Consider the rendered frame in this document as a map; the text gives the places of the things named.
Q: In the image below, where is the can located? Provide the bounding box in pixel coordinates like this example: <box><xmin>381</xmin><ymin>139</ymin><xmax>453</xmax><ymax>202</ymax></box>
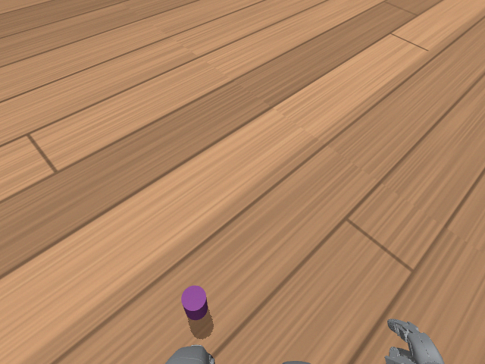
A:
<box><xmin>181</xmin><ymin>285</ymin><xmax>208</xmax><ymax>320</ymax></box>

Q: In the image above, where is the right robot hand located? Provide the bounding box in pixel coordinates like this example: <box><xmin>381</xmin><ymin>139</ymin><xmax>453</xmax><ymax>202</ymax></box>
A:
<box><xmin>385</xmin><ymin>318</ymin><xmax>445</xmax><ymax>364</ymax></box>

